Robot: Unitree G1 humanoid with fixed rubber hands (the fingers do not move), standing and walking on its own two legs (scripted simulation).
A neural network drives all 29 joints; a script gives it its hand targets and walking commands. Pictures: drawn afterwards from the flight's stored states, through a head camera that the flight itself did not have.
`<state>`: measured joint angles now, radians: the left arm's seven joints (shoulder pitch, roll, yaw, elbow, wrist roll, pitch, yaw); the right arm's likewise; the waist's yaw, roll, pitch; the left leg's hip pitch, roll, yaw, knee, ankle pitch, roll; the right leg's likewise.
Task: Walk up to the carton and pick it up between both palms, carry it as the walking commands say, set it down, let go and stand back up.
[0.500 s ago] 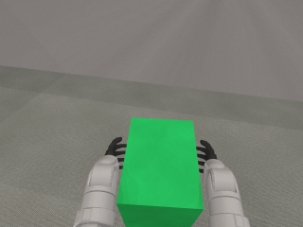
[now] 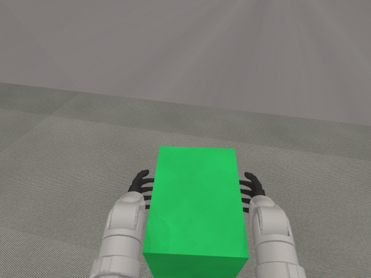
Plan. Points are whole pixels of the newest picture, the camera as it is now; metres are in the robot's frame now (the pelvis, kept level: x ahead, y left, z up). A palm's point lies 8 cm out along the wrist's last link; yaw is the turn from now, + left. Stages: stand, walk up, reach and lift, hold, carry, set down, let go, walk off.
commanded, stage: hold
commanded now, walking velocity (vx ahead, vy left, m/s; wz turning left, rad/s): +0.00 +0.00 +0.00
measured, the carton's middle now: (194, 215) +0.31 +0.00 -0.01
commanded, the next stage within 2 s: carry in 0.12 s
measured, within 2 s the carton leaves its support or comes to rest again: neither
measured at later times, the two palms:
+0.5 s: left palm (142, 219) +0.24 +0.11 +0.06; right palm (279, 235) +0.22 -0.16 +0.06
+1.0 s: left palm out of the picture +0.12 +0.07 +0.09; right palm out of the picture +0.03 -0.19 +0.08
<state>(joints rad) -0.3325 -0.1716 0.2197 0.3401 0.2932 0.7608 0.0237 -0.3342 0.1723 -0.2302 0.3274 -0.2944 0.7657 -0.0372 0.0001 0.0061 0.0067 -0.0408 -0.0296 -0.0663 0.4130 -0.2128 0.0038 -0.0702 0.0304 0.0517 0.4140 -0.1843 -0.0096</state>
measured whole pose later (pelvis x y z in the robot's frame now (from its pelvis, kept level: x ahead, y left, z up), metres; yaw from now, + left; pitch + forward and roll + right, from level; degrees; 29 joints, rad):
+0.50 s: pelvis -0.05 +0.00 -0.02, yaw -6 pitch +4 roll +1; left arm -0.17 -0.14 0.05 -0.31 0.09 1.06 0.14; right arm -0.17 0.14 -0.06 -0.30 -0.07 1.04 -0.15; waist 0.00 -0.03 -0.05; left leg -0.55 -0.02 0.01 0.88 -0.47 0.00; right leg -0.55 0.07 0.13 0.64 -0.16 -0.01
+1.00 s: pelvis -0.15 +0.02 -0.01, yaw -17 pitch +3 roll -2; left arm -0.08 -0.13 -0.01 -0.37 0.04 1.24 0.19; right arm -0.05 0.13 -0.04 -0.39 -0.05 1.22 -0.18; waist -0.02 0.04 -0.18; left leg -0.44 0.11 0.14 0.60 -0.27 -0.01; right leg -0.28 0.00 -0.12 0.52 -0.30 -0.02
